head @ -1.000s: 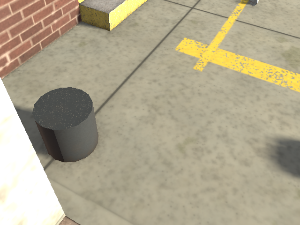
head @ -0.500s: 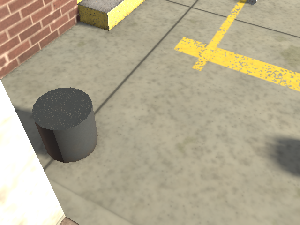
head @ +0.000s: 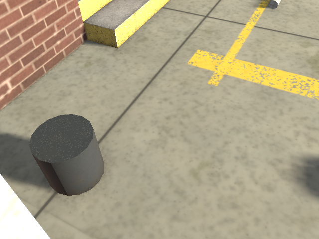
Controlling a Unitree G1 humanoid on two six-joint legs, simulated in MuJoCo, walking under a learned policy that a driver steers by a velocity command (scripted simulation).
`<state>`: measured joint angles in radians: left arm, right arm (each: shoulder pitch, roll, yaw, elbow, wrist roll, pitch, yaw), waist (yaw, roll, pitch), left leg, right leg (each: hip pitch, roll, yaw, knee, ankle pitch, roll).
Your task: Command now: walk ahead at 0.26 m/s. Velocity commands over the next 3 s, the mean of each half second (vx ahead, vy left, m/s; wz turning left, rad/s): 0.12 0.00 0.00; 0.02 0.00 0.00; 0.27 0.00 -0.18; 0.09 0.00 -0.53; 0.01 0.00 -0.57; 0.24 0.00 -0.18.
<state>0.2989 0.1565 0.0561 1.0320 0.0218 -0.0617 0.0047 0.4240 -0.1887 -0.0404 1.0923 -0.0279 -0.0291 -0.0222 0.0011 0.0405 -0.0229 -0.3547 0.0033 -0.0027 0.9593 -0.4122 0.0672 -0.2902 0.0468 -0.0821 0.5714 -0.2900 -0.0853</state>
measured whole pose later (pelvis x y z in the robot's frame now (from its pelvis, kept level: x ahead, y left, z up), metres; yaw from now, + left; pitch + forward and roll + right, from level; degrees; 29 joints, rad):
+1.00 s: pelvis +0.11 +0.01 +0.01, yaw -1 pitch -1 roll +1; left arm 0.33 0.14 -0.02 1.16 0.01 0.01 0.04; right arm 0.26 -0.13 -0.01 1.18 0.00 0.01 -0.04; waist 0.01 -0.02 0.01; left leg -0.17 -0.07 0.07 0.36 -0.17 0.07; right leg 0.04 0.03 -0.04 0.30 -0.32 -0.05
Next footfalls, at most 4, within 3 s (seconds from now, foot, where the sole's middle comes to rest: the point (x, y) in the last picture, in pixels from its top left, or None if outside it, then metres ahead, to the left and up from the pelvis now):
0.36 left None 0.17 0.09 -0.77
1.32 left None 0.25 0.16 -0.77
1.82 right None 0.49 0.00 -0.90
2.30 left None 0.57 0.15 -0.90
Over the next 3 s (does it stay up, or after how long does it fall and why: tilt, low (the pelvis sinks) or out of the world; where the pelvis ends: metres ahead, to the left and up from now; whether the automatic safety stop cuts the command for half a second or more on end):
stays up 0.49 0.01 -0.12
